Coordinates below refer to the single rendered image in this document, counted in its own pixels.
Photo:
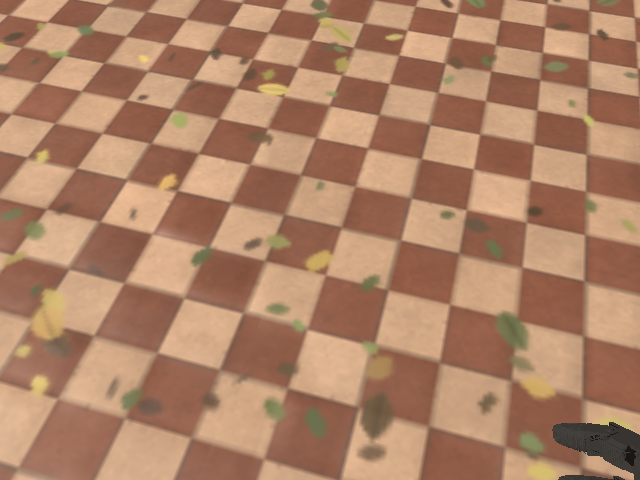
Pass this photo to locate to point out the right robot hand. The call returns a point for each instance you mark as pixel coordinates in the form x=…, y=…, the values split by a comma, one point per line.
x=616, y=444

